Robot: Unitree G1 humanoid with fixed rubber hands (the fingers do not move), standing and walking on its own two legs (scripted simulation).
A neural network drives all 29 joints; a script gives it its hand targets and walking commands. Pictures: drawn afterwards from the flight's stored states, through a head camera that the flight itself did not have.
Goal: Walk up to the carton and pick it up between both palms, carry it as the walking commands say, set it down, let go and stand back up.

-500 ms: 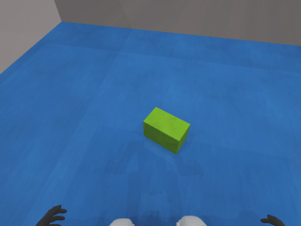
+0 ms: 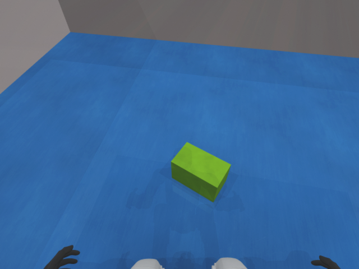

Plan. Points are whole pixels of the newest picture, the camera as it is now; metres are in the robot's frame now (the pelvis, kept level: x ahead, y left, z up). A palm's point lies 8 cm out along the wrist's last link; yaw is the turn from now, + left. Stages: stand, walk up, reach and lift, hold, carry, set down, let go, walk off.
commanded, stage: walk up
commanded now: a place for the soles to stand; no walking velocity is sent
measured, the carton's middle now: (199, 171) +0.72 -0.07 -0.65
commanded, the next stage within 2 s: none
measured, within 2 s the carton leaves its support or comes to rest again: neither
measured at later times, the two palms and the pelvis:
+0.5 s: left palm (70, 234) +0.20 +0.29 -0.07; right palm (335, 240) +0.20 -0.33 -0.07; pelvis +0.10 -0.02 +0.00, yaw +0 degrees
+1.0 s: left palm (94, 196) +0.29 +0.25 -0.06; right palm (338, 213) +0.27 -0.36 -0.07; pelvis +0.17 -0.05 +0.00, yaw +0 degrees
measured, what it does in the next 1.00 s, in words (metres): walks ahead: right foot, then left foot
